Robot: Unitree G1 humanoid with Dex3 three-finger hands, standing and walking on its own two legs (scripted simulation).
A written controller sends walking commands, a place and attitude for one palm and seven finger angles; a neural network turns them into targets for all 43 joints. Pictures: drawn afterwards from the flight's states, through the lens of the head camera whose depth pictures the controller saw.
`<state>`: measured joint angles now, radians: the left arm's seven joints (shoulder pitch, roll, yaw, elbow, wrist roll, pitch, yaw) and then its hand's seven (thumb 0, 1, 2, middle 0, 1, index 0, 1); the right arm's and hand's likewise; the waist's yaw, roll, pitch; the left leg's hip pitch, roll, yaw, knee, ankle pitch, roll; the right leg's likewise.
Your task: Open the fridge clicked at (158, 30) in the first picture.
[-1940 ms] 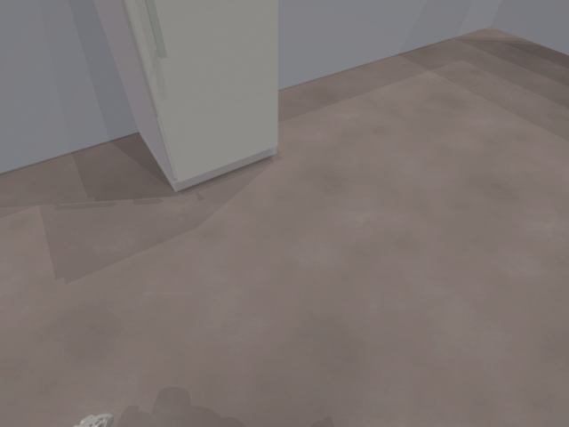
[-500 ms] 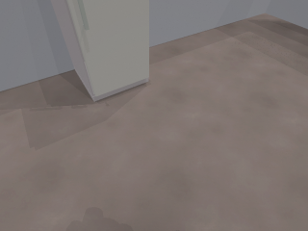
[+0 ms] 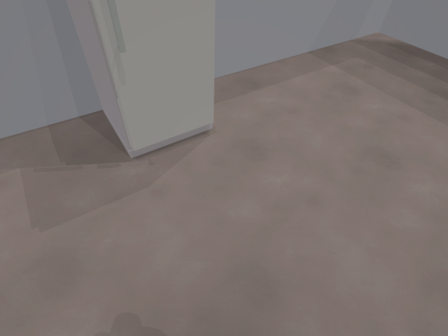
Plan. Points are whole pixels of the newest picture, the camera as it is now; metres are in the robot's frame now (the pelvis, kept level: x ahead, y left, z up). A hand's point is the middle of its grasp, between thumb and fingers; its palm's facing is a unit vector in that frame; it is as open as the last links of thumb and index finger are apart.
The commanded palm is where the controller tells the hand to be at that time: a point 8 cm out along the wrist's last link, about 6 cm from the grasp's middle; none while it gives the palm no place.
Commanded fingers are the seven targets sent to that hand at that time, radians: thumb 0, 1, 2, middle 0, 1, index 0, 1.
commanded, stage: walk to a spot facing it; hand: left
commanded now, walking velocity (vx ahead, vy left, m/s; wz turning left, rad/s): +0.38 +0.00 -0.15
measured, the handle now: out of the picture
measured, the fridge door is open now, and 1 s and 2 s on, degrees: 0 0 0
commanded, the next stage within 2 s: turn to face it in 1.36 s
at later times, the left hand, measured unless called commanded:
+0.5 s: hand (171, 263) +0.32 +0.15 -0.18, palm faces -0.08 -0.97 -0.22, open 7.3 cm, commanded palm none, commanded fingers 0.00 0.90 0.90 -0.20 -0.30 -0.20 -0.30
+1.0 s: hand (165, 236) +0.39 +0.18 -0.17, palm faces -0.02 -0.99 -0.14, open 7.3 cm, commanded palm none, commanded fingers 0.00 0.90 0.90 -0.20 -0.30 -0.20 -0.30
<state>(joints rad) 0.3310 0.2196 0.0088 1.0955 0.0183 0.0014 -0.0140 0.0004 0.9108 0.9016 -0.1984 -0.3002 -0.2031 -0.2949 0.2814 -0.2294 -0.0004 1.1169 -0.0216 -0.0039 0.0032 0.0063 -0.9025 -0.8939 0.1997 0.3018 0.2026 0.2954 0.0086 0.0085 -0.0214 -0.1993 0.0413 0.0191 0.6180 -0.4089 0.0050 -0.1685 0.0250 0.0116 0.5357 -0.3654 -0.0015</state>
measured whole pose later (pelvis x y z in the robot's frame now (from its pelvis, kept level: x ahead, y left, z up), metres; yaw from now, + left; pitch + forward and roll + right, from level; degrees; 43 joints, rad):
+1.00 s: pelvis +0.42 +0.00 +0.01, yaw -6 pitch -2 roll -1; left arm 0.36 0.18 0.06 1.13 0.02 -0.01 -0.01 0.01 0.92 0.90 -0.20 -0.30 -0.20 -0.29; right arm 0.20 -0.14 -0.05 1.01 -0.02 -0.09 -0.02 0.00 -0.93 -0.89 0.20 0.30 0.20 0.30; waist 0.03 -0.04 0.04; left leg -0.24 0.07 0.21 0.53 -0.26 0.04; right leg -0.43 -0.07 -0.07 1.19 -0.36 -0.02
